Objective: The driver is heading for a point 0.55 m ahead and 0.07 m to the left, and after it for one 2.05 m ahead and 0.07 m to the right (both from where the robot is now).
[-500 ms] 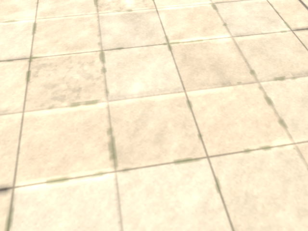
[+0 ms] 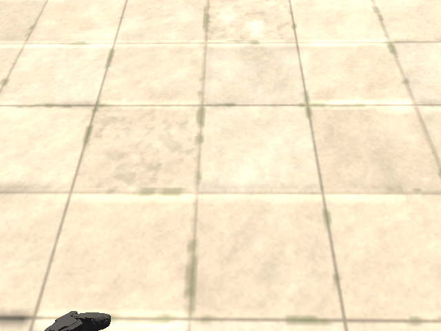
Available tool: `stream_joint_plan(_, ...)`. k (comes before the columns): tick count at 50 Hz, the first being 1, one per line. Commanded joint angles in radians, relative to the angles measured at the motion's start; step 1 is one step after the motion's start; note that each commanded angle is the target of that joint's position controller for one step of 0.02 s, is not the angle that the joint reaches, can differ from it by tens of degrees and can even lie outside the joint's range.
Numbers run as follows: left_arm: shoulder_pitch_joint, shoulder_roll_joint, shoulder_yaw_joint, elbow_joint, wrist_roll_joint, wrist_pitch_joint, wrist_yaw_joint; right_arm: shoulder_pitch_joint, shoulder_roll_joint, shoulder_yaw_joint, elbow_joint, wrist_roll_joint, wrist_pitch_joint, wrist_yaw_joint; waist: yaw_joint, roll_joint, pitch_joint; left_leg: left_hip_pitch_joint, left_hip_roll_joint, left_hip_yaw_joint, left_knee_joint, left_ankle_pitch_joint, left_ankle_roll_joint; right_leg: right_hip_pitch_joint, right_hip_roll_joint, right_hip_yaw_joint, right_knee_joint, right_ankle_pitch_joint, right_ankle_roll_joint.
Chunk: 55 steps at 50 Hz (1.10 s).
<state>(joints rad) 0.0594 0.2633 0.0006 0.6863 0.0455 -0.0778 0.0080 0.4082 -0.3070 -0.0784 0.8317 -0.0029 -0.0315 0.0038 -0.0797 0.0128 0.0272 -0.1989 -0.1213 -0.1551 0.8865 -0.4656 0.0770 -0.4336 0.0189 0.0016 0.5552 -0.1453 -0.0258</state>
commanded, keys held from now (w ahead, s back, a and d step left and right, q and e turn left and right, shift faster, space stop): w+q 0.54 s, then w+e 0.46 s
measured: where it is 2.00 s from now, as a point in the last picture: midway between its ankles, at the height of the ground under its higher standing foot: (163, 177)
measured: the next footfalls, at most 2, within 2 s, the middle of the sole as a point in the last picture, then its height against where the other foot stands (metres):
left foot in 0.46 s outside the picture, level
right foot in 1.02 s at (182, 260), level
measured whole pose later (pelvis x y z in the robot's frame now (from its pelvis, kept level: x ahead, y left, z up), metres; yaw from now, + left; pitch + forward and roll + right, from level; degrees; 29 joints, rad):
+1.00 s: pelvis +0.52 +0.14 +0.00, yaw +14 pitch +2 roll +0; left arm 0.13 0.24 0.02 0.76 0.03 -0.02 -0.05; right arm 0.39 -0.25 -0.02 0.90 -0.03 -0.07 -0.02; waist -0.04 -0.01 0.04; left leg 0.16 -0.08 0.12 0.24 -0.41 0.07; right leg -0.53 0.02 -0.09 0.59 -0.12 -0.11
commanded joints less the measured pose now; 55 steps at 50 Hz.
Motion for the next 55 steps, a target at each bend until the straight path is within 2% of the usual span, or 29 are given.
stream_joint_plan(1,0.192,0.117,0.052,-0.007,-0.009,0.011,0.007,-0.022,-0.091,-0.009,-0.086,-0.019,-0.004,0.009,0.108,-0.047,-0.085,-0.453,0.111,0.051,0.312,0.066,-0.009,0.441,-0.37,0.497,-0.301,-0.286,-0.151)
stream_joint_plan(2,0.173,0.095,0.046,-0.002,-0.007,0.008,0.006,-0.043,-0.073,-0.007,-0.09,-0.02,0.001,0.019,0.092,-0.072,-0.045,-0.428,0.138,0.062,0.274,0.103,-0.018,0.374,-0.321,0.376,-0.329,-0.172,-0.123)
stream_joint_plan(3,0.186,0.092,0.044,0.014,-0.01,0.0,0.008,-0.058,-0.07,-0.007,-0.098,-0.033,0.012,0.029,0.084,-0.118,-0.023,-0.416,0.157,0.07,0.252,0.117,-0.028,0.338,-0.29,0.293,-0.342,-0.076,-0.112)
stream_joint_plan(4,0.198,0.096,0.046,0.025,-0.015,-0.008,0.005,-0.055,-0.064,-0.005,-0.094,-0.037,0.023,0.037,0.078,-0.128,-0.021,-0.404,0.159,0.082,0.257,0.137,-0.035,0.323,-0.269,0.231,-0.352,0.007,-0.108)
stream_joint_plan(7,0.235,0.11,0.057,0.048,-0.028,-0.029,-0.004,-0.119,-0.05,-0.001,-0.13,-0.034,0.035,0.052,0.073,-0.115,-0.029,-0.455,0.171,0.089,0.249,0.204,-0.049,0.34,-0.28,0.135,-0.378,0.158,-0.129)
stream_joint_plan(12,0.272,0.117,0.065,0.082,-0.026,-0.026,-0.009,-0.275,-0.027,0.015,-0.187,-0.031,0.036,0.068,0.095,-0.1,0.014,-0.518,0.186,0.129,0.075,0.365,-0.066,0.365,-0.258,-0.026,-0.406,0.231,-0.125)
stream_joint_plan(15,0.295,0.133,0.072,0.098,-0.027,-0.024,-0.008,-0.373,-0.009,0.03,-0.22,-0.031,0.029,0.081,0.118,-0.103,0.038,-0.453,0.186,0.182,-0.102,0.434,-0.045,0.37,-0.256,-0.1,-0.402,0.245,-0.107)
stream_joint_plan(18,0.337,0.156,0.079,0.122,-0.026,-0.012,-0.001,-0.43,-0.016,0.032,-0.247,-0.037,0.028,0.085,0.134,-0.1,0.053,-0.414,0.167,0.239,-0.208,0.365,-0.006,0.442,-0.281,-0.144,-0.361,0.33,-0.088)
stream_joint_plan(20,0.351,0.179,0.083,0.136,-0.023,0.001,0.005,-0.419,-0.027,0.027,-0.251,-0.043,0.029,0.077,0.121,-0.11,0.033,-0.345,0.119,0.279,-0.254,0.267,0.032,0.495,-0.288,-0.186,-0.255,0.586,-0.073)
stream_joint_plan(22,0.359,0.21,0.088,0.143,-0.023,0.019,0.01,-0.272,-0.055,0.01,-0.214,-0.051,0.021,0.061,0.053,-0.113,-0.068,-0.157,0.035,0.303,-0.304,0.186,0.082,0.506,-0.285,-0.224,0.016,0.838,-0.062)
stream_joint_plan(23,0.35,0.206,0.085,0.132,-0.025,0.024,0.011,-0.098,-0.086,-0.009,-0.157,-0.06,0.012,0.047,-0.025,-0.065,-0.169,0.08,0.021,0.268,-0.372,0.222,0.116,0.393,-0.261,-0.247,0.257,0.723,-0.037)
stream_joint_plan(24,0.38,0.126,0.063,0.081,-0.029,0.022,0.002,0.007,-0.194,-0.041,-0.142,-0.063,0.012,0.029,-0.042,0.095,-0.294,0.392,0.274,-0.082,-0.408,0.053,0.195,0.078,-0.204,-0.248,0.583,0.227,0.005)
stream_joint_plan(25,0.331,0.107,0.063,0.013,-0.022,0.015,-0.011,-0.021,-0.275,-0.06,-0.169,-0.022,0.021,0.022,-0.012,0.234,-0.374,0.544,0.48,-0.618,-0.571,0.138,0.316,-0.243,-0.003,-0.112,0.857,-0.402,0.056)
stream_joint_plan(26,0.209,0.16,0.071,-0.01,-0.012,0.011,-0.013,-0.01,-0.251,-0.059,-0.16,-0.008,0.03,0.014,-0.054,0.075,-0.275,0.503,0.448,-0.501,-0.589,0.263,0.3,-0.354,-0.057,0.02,0.879,-0.322,0.047)
stream_joint_plan(27,0.196,0.131,0.06,-0.013,-0.027,0.0,-0.016,-0.05,-0.198,-0.045,-0.142,-0.005,0.027,0.005,-0.011,0.039,-0.149,0.368,0.423,-0.355,-0.582,0.386,0.279,-0.348,-0.101,0.021,0.814,-0.233,0.039)
stream_joint_plan(28,0.238,0.114,0.054,0.017,-0.029,-0.002,-0.015,-0.094,-0.127,-0.023,-0.134,-0.008,0.02,0.0,0.047,-0.01,-0.077,0.228,0.372,-0.235,-0.596,0.518,0.225,-0.268,-0.139,0.015,0.701,-0.194,0.033)
stream_joint_plan(30,0.316,0.097,0.048,0.06,-0.005,0.032,-0.021,-0.157,-0.061,0.005,-0.134,-0.009,-0.002,0.0,0.114,0.007,-0.062,0.081,0.302,-0.097,-0.636,0.638,0.176,-0.118,-0.161,0.012,0.604,-0.182,0.038)
stream_joint_plan(32,0.335,0.088,0.05,0.079,-0.005,0.055,-0.032,-0.127,-0.065,0.008,-0.107,-0.006,-0.028,0.008,0.12,0.023,-0.065,0.05,0.284,-0.039,-0.672,0.703,0.169,-0.089,-0.148,-0.01,0.572,-0.141,0.038)
stream_joint_plan(35,0.233,0.08,0.052,0.061,-0.017,0.063,-0.042,-0.074,-0.087,0.004,-0.07,-0.008,-0.041,0.012,0.09,0.028,0.0,0.074,0.279,0.018,-0.736,0.655,0.136,-0.193,-0.154,-0.006,0.482,-0.017,0.031)
stream_joint_plan(40,0.099,0.065,0.052,0.038,-0.027,0.055,-0.049,-0.029,-0.074,0.014,-0.034,-0.014,-0.054,0.004,0.045,0.035,0.048,0.17,0.282,0.124,-0.765,0.665,0.08,-0.274,-0.095,0.034,0.302,0.137,0.011)
stream_joint_plan(45,-0.023,0.041,0.036,-0.002,-0.014,0.046,-0.063,0.018,-0.063,0.025,0.014,-0.017,-0.058,-0.019,0.012,0.027,0.085,0.287,0.311,0.207,-0.747,0.825,0.055,-0.255,-0.055,-0.059,0.105,0.152,-0.026)
stream_joint_plan(48,0.03,0.053,0.04,0.001,-0.015,0.046,-0.06,0.006,-0.098,0.023,0.034,-0.024,-0.053,-0.034,0.052,0.068,0.029,0.358,0.326,0.255,-0.582,1.264,0.023,-0.122,0.023,-0.134,0.049,0.019,-0.083)
stream_joint_plan(49,0.096,0.068,0.047,0.017,-0.014,0.045,-0.054,-0.002,-0.115,0.02,0.037,-0.028,-0.048,-0.04,0.083,0.088,-0.014,0.373,0.332,0.267,-0.472,1.407,0.016,-0.054,0.056,-0.15,0.045,-0.04,-0.107)
stream_joint_plan(50,0.21,0.093,0.059,0.048,-0.012,0.04,-0.049,-0.013,-0.131,0.016,0.035,-0.033,-0.041,-0.042,0.133,0.094,-0.077,0.354,0.334,0.276,-0.307,1.43,0.014,0.066,0.081,-0.141,0.014,-0.07,-0.135)
stream_joint_plan(51,0.363,0.126,0.077,0.09,0.0,0.032,-0.041,-0.042,-0.141,0.016,0.022,-0.027,-0.037,-0.043,0.214,0.066,-0.154,0.228,0.317,0.303,-0.078,1.261,0.007,0.288,0.065,-0.081,-0.067,-0.032,-0.177)
stream_joint_plan(52,0.483,0.241,0.114,0.106,0.01,0.037,-0.024,-0.043,-0.093,0.032,-0.03,-0.01,-0.048,-0.035,0.251,-0.078,-0.266,-0.054,0.227,0.338,0.294,0.824,-0.019,0.566,-0.171,0.244,-0.084,-0.078,-0.283)
stream_joint_plan(53,0.42,0.284,0.126,0.094,-0.02,0.046,-0.024,-0.02,-0.055,0.034,-0.07,-0.008,-0.057,-0.017,0.164,-0.256,-0.335,-0.412,0.008,0.213,0.587,-0.053,-0.055,0.755,-0.374,0.761,-0.196,0.098,-0.428)
stream_joint_plan(54,0.379,0.251,0.125,0.097,-0.053,0.049,-0.027,-0.092,-0.083,0.035,-0.077,-0.032,-0.062,-0.011,0.176,-0.07,-0.253,-0.506,0.099,0.065,0.592,0.028,-0.039,0.698,-0.334,0.649,-0.214,0.072,-0.403)
stream_joint_plan(55,0.328,0.205,0.113,0.091,-0.05,0.052,-0.023,-0.132,-0.075,0.041,-0.098,-0.02,-0.074,-0.005,0.153,-0.031,-0.133,-0.515,0.143,0.075,0.522,0.103,-0.042,0.554,-0.313,0.534,-0.249,0.08,-0.37)
Keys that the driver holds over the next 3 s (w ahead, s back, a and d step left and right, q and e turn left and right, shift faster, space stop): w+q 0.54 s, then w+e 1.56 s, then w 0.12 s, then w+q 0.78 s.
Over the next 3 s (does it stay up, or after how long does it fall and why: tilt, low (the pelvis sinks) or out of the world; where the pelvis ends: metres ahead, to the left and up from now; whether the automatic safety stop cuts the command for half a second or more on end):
stays up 1.57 -0.05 0.01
